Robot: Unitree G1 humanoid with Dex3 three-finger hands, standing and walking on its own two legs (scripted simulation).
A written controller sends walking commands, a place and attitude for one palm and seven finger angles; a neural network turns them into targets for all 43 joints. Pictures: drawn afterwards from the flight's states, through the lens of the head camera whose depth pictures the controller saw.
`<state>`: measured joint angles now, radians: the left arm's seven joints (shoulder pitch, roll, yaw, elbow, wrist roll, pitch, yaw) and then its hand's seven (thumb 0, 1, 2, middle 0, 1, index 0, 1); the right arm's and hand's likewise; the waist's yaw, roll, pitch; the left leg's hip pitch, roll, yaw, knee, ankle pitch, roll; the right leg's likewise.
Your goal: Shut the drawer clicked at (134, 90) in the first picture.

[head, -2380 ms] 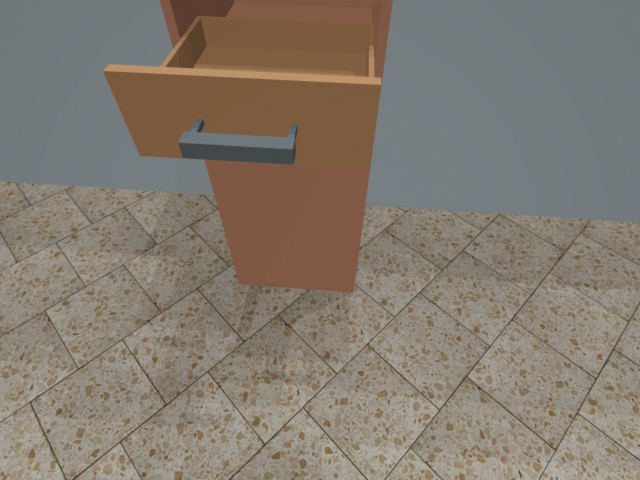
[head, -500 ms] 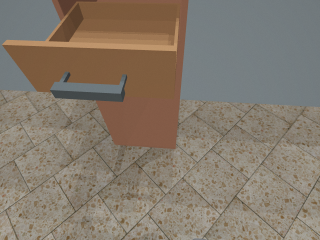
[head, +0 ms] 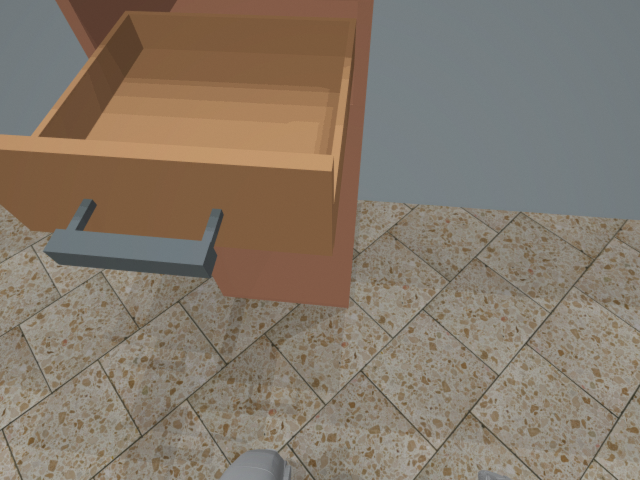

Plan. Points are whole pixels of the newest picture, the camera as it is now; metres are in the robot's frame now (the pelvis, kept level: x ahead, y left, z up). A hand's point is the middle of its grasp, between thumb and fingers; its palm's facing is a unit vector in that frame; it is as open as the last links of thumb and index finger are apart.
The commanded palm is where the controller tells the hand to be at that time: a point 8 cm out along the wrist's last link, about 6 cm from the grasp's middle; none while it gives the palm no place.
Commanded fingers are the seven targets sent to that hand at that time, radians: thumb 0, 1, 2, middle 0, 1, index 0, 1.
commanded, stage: come to a stop and stand still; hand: left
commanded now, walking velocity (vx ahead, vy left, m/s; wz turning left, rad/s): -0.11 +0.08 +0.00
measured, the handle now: (141, 233) +0.33 +0.22 +0.13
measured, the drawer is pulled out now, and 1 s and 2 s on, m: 0.29 0.29 0.29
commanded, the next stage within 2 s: look again from close up in 0.66 s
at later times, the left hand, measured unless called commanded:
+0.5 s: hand out of the picture +0.04 +0.20 -0.18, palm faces -0.01 -0.97 -0.26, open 7.3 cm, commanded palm none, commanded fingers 0.00 0.90 0.90 -0.20 -0.30 -0.20 -0.30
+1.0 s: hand out of the picture +0.04 +0.21 -0.18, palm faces -0.02 -0.97 -0.24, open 7.3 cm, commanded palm none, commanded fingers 0.00 0.90 0.90 -0.20 -0.30 -0.20 -0.30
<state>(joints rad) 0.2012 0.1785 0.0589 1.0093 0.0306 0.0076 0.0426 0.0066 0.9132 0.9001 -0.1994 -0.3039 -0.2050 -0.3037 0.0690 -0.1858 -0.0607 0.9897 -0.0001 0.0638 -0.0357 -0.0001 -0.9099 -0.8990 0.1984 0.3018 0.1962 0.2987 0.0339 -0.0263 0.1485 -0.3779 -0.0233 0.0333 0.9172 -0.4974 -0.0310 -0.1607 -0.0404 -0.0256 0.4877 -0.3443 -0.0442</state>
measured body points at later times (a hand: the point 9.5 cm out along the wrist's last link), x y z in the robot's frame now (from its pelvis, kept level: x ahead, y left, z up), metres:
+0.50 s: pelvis -0.01 +0.01 -0.01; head +0.04 +0.00 +0.43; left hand +0.04 +0.25 -0.16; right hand +0.05 -0.22 -0.17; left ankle +0.02 +0.14 -0.74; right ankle -0.03 -0.11 -0.74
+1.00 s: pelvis +0.00 +0.02 -0.01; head +0.00 +0.01 +0.44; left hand +0.04 +0.26 -0.16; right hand +0.01 -0.21 -0.17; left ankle +0.02 +0.14 -0.74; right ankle -0.03 -0.11 -0.74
